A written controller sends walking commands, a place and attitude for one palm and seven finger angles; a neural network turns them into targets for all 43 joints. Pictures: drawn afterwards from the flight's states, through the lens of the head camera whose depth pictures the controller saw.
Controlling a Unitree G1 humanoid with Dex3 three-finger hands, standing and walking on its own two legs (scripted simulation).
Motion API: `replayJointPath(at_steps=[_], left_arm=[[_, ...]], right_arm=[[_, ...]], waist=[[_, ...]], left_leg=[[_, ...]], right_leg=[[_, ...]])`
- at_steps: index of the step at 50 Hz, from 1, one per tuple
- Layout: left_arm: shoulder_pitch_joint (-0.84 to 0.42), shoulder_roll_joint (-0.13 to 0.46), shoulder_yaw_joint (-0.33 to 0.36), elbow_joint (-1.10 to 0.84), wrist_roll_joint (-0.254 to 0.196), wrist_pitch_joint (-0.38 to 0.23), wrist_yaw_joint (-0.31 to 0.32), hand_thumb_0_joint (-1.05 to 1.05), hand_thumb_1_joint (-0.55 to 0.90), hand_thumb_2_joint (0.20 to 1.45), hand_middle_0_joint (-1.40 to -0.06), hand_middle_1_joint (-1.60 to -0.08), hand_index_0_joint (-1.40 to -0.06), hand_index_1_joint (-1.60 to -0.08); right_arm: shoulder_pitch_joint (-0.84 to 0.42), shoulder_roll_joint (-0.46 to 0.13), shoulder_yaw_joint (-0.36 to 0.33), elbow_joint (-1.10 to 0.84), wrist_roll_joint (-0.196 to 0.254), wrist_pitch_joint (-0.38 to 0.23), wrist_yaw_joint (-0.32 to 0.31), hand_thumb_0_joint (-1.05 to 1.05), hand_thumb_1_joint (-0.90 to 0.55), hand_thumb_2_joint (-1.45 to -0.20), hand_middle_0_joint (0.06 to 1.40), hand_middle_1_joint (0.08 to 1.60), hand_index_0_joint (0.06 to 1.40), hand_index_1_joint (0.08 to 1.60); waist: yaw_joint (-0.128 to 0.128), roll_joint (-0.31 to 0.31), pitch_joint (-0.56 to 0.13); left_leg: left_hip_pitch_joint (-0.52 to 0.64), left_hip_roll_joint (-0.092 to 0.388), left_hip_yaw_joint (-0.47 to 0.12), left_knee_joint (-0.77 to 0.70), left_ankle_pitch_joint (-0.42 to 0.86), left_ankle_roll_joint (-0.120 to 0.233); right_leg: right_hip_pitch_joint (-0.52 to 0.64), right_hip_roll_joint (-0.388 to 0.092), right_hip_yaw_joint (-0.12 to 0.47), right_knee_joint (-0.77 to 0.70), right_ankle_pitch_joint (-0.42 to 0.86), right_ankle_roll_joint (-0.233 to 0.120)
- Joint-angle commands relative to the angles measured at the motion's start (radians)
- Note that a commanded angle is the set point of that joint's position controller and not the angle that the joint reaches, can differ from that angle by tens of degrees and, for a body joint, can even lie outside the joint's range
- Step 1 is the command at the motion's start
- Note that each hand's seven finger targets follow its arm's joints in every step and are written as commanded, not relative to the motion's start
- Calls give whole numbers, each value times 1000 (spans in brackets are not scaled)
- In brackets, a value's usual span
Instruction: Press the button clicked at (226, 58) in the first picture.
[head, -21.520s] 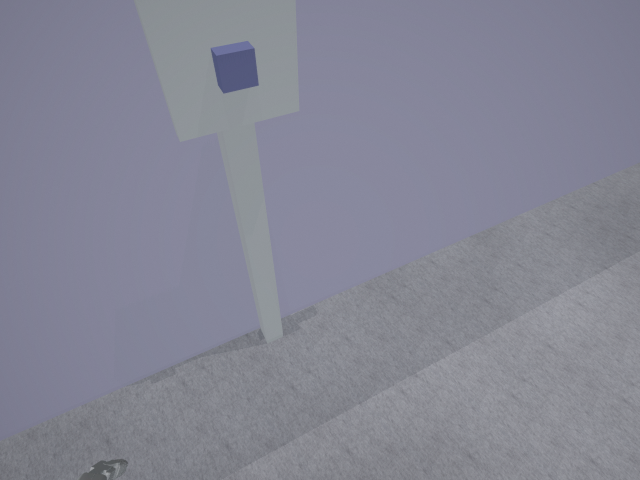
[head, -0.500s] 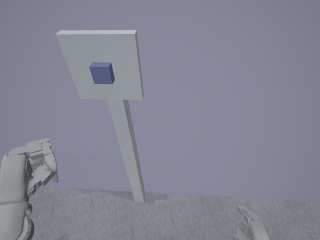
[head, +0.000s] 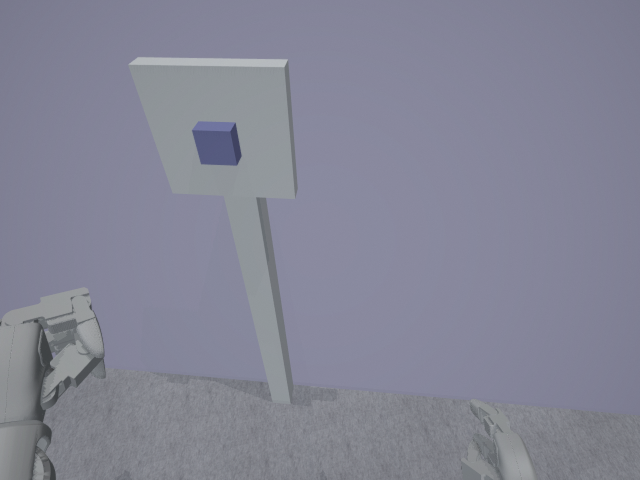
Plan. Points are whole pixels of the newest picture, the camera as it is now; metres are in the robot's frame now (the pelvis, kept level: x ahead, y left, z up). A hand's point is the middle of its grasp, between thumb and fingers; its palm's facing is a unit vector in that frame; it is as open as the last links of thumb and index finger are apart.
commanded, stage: step back with the hand held close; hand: left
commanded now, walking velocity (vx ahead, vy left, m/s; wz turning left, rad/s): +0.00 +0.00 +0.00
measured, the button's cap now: (218, 142) +0.51 +0.22 +0.20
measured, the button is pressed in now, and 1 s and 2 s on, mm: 0 0 0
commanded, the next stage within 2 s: stop stepping back and stand still in 1.16 s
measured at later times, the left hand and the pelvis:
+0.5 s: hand (60, 393) +0.14 +0.25 +0.15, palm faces +0.33 -0.82 -0.47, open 3.1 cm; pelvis -0.05 +0.02 -0.01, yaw +0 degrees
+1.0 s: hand out of the picture +0.05 +0.27 +0.16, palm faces +0.37 -0.82 -0.44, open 3.1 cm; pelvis -0.14 +0.03 -0.02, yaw +0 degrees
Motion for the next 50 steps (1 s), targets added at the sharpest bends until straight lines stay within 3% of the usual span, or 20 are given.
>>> replayJointPath(at_steps=[1,2,3,6,9,14,20,26,29,32,35,37,38,41,44,46,47,48,49,50], left_arm=[[-105,174,109,-226,0,-66,23,0,900,900,-1300,-1500,-1300,-1500],[-165,295,225,-300,-5,-96,21,0,900,900,-1300,-1500,-1300,-1500],[-46,225,175,-218,-2,-95,11,0,900,900,-1300,-1500,-1300,-1500],[41,183,131,-226,4,-97,4,0,900,900,-1300,-1500,-1300,-1500],[83,207,150,-266,-1,-100,10,0,900,900,-1300,-1500,-1300,-1500],[105,259,198,-330,-5,-108,26,0,900,900,-1300,-1500,-1300,-1500],[140,248,197,-362,1,-131,42,0,900,900,-1300,-1500,-1300,-1500],[135,230,206,-326,14,-160,53,0,900,900,-1300,-1500,-1300,-1500],[88,247,203,-358,23,-177,64,0,900,900,-1300,-1500,-1300,-1500],[63,237,182,-357,24,-179,85,0,900,900,-1300,-1500,-1300,-1500],[40,251,194,-383,26,-186,94,0,900,900,-1300,-1500,-1300,-1500],[44,236,210,-404,39,-199,90,0,900,900,-1300,-1500,-1300,-1500],[46,242,224,-389,48,-202,86,0,900,900,-1300,-1500,-1300,-1500],[117,246,229,-351,31,-211,79,0,900,900,-1300,-1500,-1300,-1500],[140,222,186,-384,13,-211,67,0,900,900,-1300,-1500,-1300,-1500],[134,231,172,-366,4,-207,55,0,900,900,-1300,-1500,-1300,-1500],[114,248,176,-372,1,-210,48,0,900,900,-1300,-1500,-1300,-1500],[81,273,191,-373,-2,-219,48,0,900,900,-1300,-1500,-1300,-1500],[65,299,222,-366,-9,-224,59,0,900,900,-1300,-1500,-1300,-1500],[22,270,173,-352,-7,-210,55,0,900,900,-1300,-1500,-1300,-1500]], right_arm=[[-136,-107,-40,-166,-3,-51,-12,0,-900,-900,200,300,200,300],[-126,-136,-43,-214,7,-24,-6,0,-900,-900,200,300,200,300],[-119,-116,-41,-196,4,-5,-6,0,-900,-900,200,300,200,300],[-112,-124,-52,-218,8,27,-1,0,-900,-900,200,300,200,300],[-106,-133,-63,-237,14,45,-6,0,-900,-900,200,300,200,300],[-100,-132,-75,-260,24,64,-14,0,-900,-900,200,300,200,300],[-84,-138,-78,-271,28,48,-14,0,-900,-900,200,300,200,300],[-65,-141,-78,-268,25,13,-13,0,-900,-900,200,300,200,300],[-49,-147,-84,-252,20,-3,-16,0,-900,-900,200,300,200,300],[-28,-129,-73,-216,14,-14,-17,0,-900,-900,200,300,200,300],[-43,-138,-66,-215,11,-25,-29,0,-900,-900,200,300,200,300],[-66,-161,-65,-230,8,-47,-35,0,-900,-900,200,300,200,300],[-59,-153,-75,-230,5,-54,-33,0,-900,-900,200,300,200,300],[-59,-119,-79,-217,0,-67,-12,0,-900,-900,200,300,200,300],[-64,-115,-74,-203,-3,-78,7,0,-900,-900,200,300,200,300],[-59,-117,-67,-184,-2,-70,15,0,-900,-900,200,300,200,300],[-50,-115,-69,-179,-2,-57,18,0,-900,-900,200,300,200,300],[-44,-111,-69,-169,1,-42,18,0,-900,-900,200,300,200,300],[-50,-95,-61,-151,-6,-39,14,0,-900,-900,200,300,200,300],[-49,-102,-74,-148,8,-47,7,0,-900,-900,200,300,200,300]], waist=[[-2,-8,-44],[-41,-30,39],[-44,-84,13],[-52,-53,-55],[-54,-14,-133],[-57,-49,-183],[-58,34,-157],[-67,-2,-77],[-77,-59,-59],[-87,-141,-79],[-87,-32,-60],[-79,224,-67],[-69,252,-76],[-61,99,-104],[-66,187,-111],[-66,135,-114],[-71,62,-119],[-77,-56,-130],[-71,-134,-155],[-77,-221,-169]], left_leg=[[38,-12,-53,-63,149,13],[-57,12,-62,-19,107,36],[-59,10,-69,3,113,36],[-54,20,-56,30,203,33],[-45,37,-62,38,304,32],[-82,51,-73,51,333,30],[-198,89,-116,-5,204,41],[-425,100,-152,-58,-241,58],[-330,46,-115,79,-281,32],[-169,5,-94,245,-174,10],[-221,64,-186,71,-239,28],[-531,228,-415,-286,-569,92],[-607,278,-485,-357,-612,121],[-448,235,-383,-270,-365,119],[-352,183,-286,-262,-262,66],[-306,134,-225,-208,-183,16],[-236,93,-171,-110,-115,-7],[-117,37,-96,73,-52,-30],[-30,7,-68,212,-20,-39],[-25,-27,-83,332,-89,-43]], right_leg=[[-80,11,49,-73,132,-11],[-196,-42,119,-121,162,-1],[-197,-66,108,-118,163,-1],[-196,-77,91,-68,247,6],[-175,-72,80,-13,304,13],[-168,-69,80,42,332,17],[-170,-42,80,100,171,16],[-166,-50,119,110,-70,5],[-346,-109,189,-28,-283,-30],[-518,-191,212,-76,-282,-72],[-489,-106,129,31,-287,-28],[-189,49,55,370,-211,23],[-117,83,65,555,-177,22],[-218,66,84,519,-255,-2],[-185,76,38,265,-255,-12],[-138,66,39,28,-164,-24],[-188,11,98,-71,-118,-42],[-331,-100,197,-118,-60,-81],[-445,-203,261,-144,51,-109],[-508,-246,270,-131,-19,-134]])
